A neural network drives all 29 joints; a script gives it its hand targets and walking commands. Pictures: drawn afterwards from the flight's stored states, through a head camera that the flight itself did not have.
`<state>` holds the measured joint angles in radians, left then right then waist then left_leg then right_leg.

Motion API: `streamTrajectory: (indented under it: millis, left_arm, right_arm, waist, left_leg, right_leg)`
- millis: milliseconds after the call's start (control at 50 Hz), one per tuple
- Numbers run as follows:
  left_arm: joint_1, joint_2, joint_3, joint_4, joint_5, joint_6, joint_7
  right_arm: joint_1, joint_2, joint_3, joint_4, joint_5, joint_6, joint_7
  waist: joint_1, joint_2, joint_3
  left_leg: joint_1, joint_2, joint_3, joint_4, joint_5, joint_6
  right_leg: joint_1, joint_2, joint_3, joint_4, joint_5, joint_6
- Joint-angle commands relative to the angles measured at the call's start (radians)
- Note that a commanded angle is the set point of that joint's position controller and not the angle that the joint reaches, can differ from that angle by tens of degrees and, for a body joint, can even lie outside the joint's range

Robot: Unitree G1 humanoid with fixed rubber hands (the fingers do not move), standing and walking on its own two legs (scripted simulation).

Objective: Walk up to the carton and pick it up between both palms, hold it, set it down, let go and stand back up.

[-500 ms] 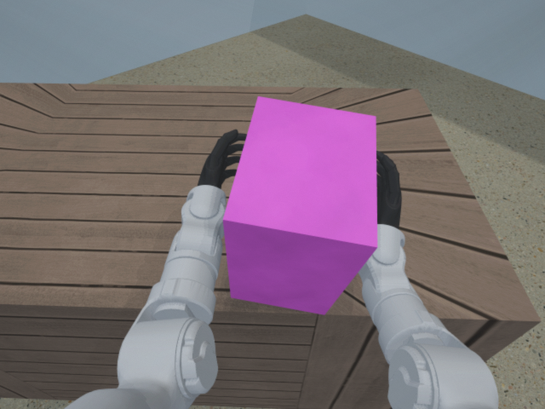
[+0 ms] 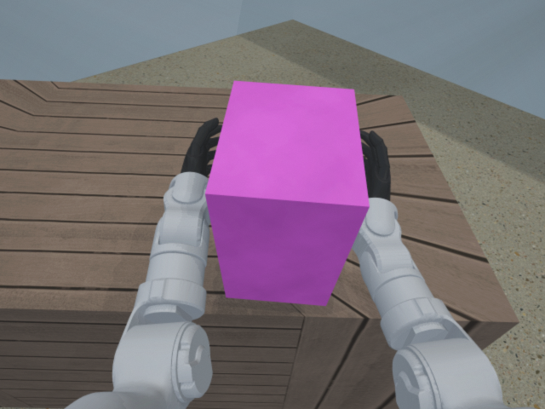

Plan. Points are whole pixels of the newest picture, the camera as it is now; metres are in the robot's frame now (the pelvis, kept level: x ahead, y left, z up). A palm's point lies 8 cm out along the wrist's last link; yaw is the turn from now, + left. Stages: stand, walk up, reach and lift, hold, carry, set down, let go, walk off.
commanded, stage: reach and lift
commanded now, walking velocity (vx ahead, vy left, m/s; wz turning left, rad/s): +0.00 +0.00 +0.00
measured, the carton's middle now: (284, 203) +0.38 -0.01 +0.12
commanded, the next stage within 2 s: hold in 1.72 s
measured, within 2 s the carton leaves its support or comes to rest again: neither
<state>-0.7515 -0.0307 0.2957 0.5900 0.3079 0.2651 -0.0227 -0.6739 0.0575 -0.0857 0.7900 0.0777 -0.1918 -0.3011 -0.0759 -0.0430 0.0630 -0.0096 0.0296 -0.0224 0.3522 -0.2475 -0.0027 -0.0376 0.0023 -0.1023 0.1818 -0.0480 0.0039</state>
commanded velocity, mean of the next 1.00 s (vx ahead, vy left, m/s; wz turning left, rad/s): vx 0.00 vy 0.00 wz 0.00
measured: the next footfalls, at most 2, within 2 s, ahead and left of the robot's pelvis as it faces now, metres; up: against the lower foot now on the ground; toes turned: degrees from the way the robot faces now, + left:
none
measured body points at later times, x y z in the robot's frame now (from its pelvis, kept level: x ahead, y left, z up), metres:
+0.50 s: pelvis -0.01 +0.03 +0.00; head -0.05 +0.07 +0.44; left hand +0.39 +0.12 +0.21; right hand +0.36 -0.14 +0.19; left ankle -0.03 +0.12 -0.75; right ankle +0.04 -0.12 -0.75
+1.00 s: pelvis -0.03 -0.01 +0.00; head -0.08 -0.01 +0.44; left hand +0.38 +0.11 +0.24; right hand +0.37 -0.15 +0.24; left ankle -0.03 +0.12 -0.75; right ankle +0.04 -0.12 -0.75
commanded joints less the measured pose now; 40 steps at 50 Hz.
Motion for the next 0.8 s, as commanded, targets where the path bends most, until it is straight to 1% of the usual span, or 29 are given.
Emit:
streamTrajectory:
  millis: [0, 100, 200, 240, 280, 320, 340, 360, 380, 400, 420, 440, 480, 500, 520, 580, 640, 680, 740, 780]
  left_arm:
    - [-0.654, -0.669, -0.445, -0.258, -0.056, 0.012, -0.123]
    - [-0.636, -0.686, -0.488, -0.345, -0.056, 0.112, -0.113]
    - [-0.617, -0.704, -0.526, -0.407, -0.06, 0.203, -0.096]
    - [-0.61, -0.706, -0.531, -0.419, -0.057, 0.235, -0.087]
    - [-0.606, -0.706, -0.53, -0.424, -0.052, 0.267, -0.08]
    - [-0.608, -0.705, -0.524, -0.426, -0.047, 0.298, -0.073]
    - [-0.673, -0.71, -0.548, -0.454, -0.088, 0.283, -0.068]
    - [-0.681, -0.72, -0.55, -0.441, -0.084, 0.277, -0.056]
    - [-0.695, -0.711, -0.531, -0.407, -0.079, 0.278, -0.052]
    - [-0.666, -0.717, -0.513, -0.403, -0.065, 0.289, -0.044]
    - [-0.635, -0.718, -0.501, -0.395, -0.056, 0.309, -0.037]
    - [-0.623, -0.712, -0.486, -0.386, -0.053, 0.328, -0.035]
    - [-0.621, -0.693, -0.456, -0.368, -0.049, 0.354, -0.04]
    - [-0.613, -0.682, -0.439, -0.358, -0.045, 0.365, -0.045]
    - [-0.624, -0.676, -0.429, -0.367, -0.048, 0.372, -0.051]
    - [-0.653, -0.658, -0.383, -0.334, -0.041, 0.39, -0.067]
    - [-0.707, -0.644, -0.364, -0.315, -0.055, 0.397, -0.079]
    - [-0.775, -0.638, -0.367, -0.326, -0.073, 0.387, -0.079]
    - [-0.858, -0.608, -0.346, -0.299, -0.088, 0.375, -0.078]
    - [-0.897, -0.601, -0.343, -0.281, -0.106, 0.368, -0.075]
  right_arm:
    - [-0.732, 0.581, 0.4, -0.286, 0.037, 0.04, 0.105]
    - [-0.742, 0.524, 0.385, -0.335, 0.073, 0.088, 0.125]
    - [-0.781, 0.469, 0.361, -0.385, 0.093, 0.123, 0.151]
    - [-0.8, 0.448, 0.349, -0.397, 0.098, 0.136, 0.161]
    - [-0.818, 0.43, 0.337, -0.402, 0.101, 0.152, 0.17]
    - [-0.837, 0.418, 0.324, -0.404, 0.104, 0.171, 0.178]
    - [-0.858, 0.424, 0.312, -0.455, 0.091, 0.17, 0.178]
    - [-0.855, 0.431, 0.299, -0.421, 0.08, 0.182, 0.185]
    - [-0.868, 0.429, 0.277, -0.392, 0.066, 0.192, 0.191]
    - [-0.855, 0.425, 0.278, -0.38, 0.066, 0.204, 0.201]
    - [-0.862, 0.416, 0.285, -0.382, 0.075, 0.214, 0.208]
    - [-0.88, 0.416, 0.295, -0.38, 0.086, 0.227, 0.21]
    - [-0.901, 0.415, 0.301, -0.369, 0.097, 0.247, 0.205]
    - [-0.911, 0.416, 0.31, -0.371, 0.105, 0.259, 0.202]
    - [-0.916, 0.428, 0.319, -0.37, 0.113, 0.271, 0.198]
    - [-0.956, 0.47, 0.335, -0.381, 0.12, 0.311, 0.186]
    - [-1.007, 0.528, 0.353, -0.405, 0.132, 0.351, 0.172]
    - [-1.034, 0.575, 0.361, -0.406, 0.137, 0.374, 0.165]
    - [-1.051, 0.62, 0.335, -0.354, 0.126, 0.412, 0.162]
    - [-1.072, 0.64, 0.315, -0.342, 0.119, 0.426, 0.161]
  waist:
    - [-0.045, 0.073, -0.454]
    - [-0.076, 0.096, -0.402]
    - [-0.088, 0.123, -0.392]
    - [-0.089, 0.13, -0.387]
    - [-0.089, 0.133, -0.375]
    - [-0.089, 0.133, -0.361]
    - [-0.103, 0.169, -0.463]
    - [-0.103, 0.191, -0.445]
    - [-0.102, 0.181, -0.42]
    - [-0.083, 0.193, -0.408]
    - [-0.068, 0.192, -0.397]
    - [-0.052, 0.177, -0.382]
    - [-0.041, 0.144, -0.354]
    - [-0.03, 0.121, -0.345]
    - [-0.028, 0.104, -0.339]
    - [-0.011, 0.048, -0.315]
    - [-0.009, 0.007, -0.332]
    - [-0.014, -0.006, -0.373]
    - [-0.012, -0.008, -0.387]
    - [-0.015, 0.001, -0.418]
  left_leg:
    - [0.035, -0.06, 0.037, 0.008, 0.477, -0.04]
    - [0.084, -0.037, 0.021, 0.019, 0.565, -0.065]
    - [0.158, -0.004, 0.003, 0.04, 0.686, -0.093]
    - [0.175, 0.006, -0.002, 0.043, 0.708, -0.099]
    - [0.18, 0.013, -0.004, 0.04, 0.702, -0.102]
    - [0.174, 0.017, -0.003, 0.031, 0.669, -0.101]
    - [0.16, 0.004, -0.002, 0.021, 0.632, -0.123]
    - [0.158, 0.007, -0.007, 0.015, 0.608, -0.129]
    - [0.141, 0.007, -0.006, 0.001, 0.544, -0.123]
    - [0.142, 0.009, -0.006, -0.008, 0.526, -0.122]
    - [0.144, 0.007, -0.004, -0.009, 0.529, -0.119]
    - [0.132, 0.004, -0.001, -0.012, 0.527, -0.109]
    - [0.114, -0.002, 0.005, -0.012, 0.537, -0.099]
    - [0.105, -0.008, 0.012, -0.013, 0.526, -0.089]
    - [0.095, -0.014, 0.017, -0.014, 0.523, -0.081]
    - [0.036, -0.036, 0.037, -0.033, 0.421, -0.042]
    - [-0.019, -0.057, 0.05, -0.051, 0.304, -0.011]
    - [-0.048, -0.068, 0.053, -0.057, 0.238, 0.002]
    - [-0.104, -0.08, 0.06, -0.088, 0.086, 0.023]
    - [-0.132, -0.084, 0.059, -0.093, 0.034, 0.029]
  right_leg:
    - [0.328, 0.018, -0.004, 0.077, 0.39, 0.031]
    - [0.27, 0.035, -0.026, 0.063, 0.261, 0.018]
    - [0.201, 0.052, -0.043, 0.046, 0.151, 0.003]
    - [0.188, 0.054, -0.047, 0.042, 0.126, 0.001]
    - [0.183, 0.054, -0.048, 0.041, 0.103, -0.001]
    - [0.183, 0.052, -0.047, 0.041, 0.083, -0.001]
    - [0.165, 0.055, -0.05, 0.067, 0.061, 0.014]
    - [0.143, 0.053, -0.05, 0.074, 0.04, 0.012]
    - [0.132, 0.049, -0.048, 0.07, 0.01, 0.014]
    - [0.141, 0.052, -0.05, 0.075, 0.014, 0.009]
    - [0.15, 0.058, -0.05, 0.077, 0.019, 0.007]
    - [0.162, 0.062, -0.049, 0.075, 0.021, 0.007]
    - [0.186, 0.063, -0.044, 0.074, 0.034, 0.012]
    - [0.203, 0.066, -0.04, 0.07, 0.043, 0.012]
    - [0.215, 0.067, -0.037, 0.07, 0.058, 0.013]
    - [0.25, 0.063, -0.022, 0.067, 0.072, 0.017]
    - [0.281, 0.054, -0.005, 0.071, 0.103, 0.028]
    - [0.29, 0.047, 0.004, 0.082, 0.121, 0.037]
    - [0.266, 0.03, 0.019, 0.077, 0.038, 0.041]
    - [0.258, 0.022, 0.025, 0.077, 0.003, 0.039]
